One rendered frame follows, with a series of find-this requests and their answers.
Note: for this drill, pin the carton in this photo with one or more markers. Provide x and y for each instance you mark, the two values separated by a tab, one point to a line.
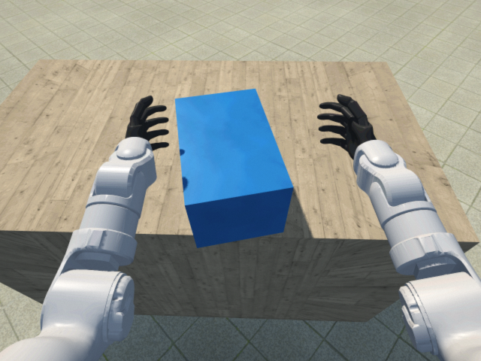
235	183

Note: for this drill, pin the left robot upper arm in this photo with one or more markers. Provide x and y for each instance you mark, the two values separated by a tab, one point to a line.
85	312

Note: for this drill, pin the robot right forearm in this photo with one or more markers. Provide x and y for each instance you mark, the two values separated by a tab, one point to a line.
420	245

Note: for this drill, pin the right robot upper arm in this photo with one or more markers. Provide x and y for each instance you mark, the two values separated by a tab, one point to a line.
442	315

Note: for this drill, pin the left robot hand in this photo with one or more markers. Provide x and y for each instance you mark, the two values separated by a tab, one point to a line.
139	124

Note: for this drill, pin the robot left forearm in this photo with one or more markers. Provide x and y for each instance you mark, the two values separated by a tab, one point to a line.
106	237

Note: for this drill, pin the right robot hand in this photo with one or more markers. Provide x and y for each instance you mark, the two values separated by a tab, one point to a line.
357	130

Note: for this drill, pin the pedestal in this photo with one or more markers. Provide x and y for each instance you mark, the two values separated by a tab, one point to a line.
64	119

